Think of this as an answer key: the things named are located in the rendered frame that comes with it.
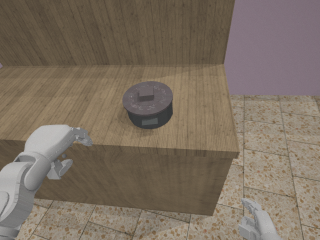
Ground pot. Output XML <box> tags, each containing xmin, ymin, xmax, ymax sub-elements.
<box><xmin>127</xmin><ymin>102</ymin><xmax>173</xmax><ymax>129</ymax></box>

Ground knob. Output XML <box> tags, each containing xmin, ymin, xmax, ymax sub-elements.
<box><xmin>139</xmin><ymin>86</ymin><xmax>155</xmax><ymax>100</ymax></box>

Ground lid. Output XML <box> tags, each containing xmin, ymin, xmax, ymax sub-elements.
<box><xmin>122</xmin><ymin>81</ymin><xmax>173</xmax><ymax>117</ymax></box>

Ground table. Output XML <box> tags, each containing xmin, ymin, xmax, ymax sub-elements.
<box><xmin>0</xmin><ymin>0</ymin><xmax>240</xmax><ymax>216</ymax></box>

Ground right robot hand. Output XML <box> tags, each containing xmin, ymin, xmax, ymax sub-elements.
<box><xmin>238</xmin><ymin>198</ymin><xmax>278</xmax><ymax>240</ymax></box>

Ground left robot hand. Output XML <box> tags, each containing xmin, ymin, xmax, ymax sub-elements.
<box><xmin>24</xmin><ymin>124</ymin><xmax>93</xmax><ymax>180</ymax></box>

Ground left robot forearm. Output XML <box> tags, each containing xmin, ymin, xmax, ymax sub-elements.
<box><xmin>0</xmin><ymin>151</ymin><xmax>51</xmax><ymax>240</ymax></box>

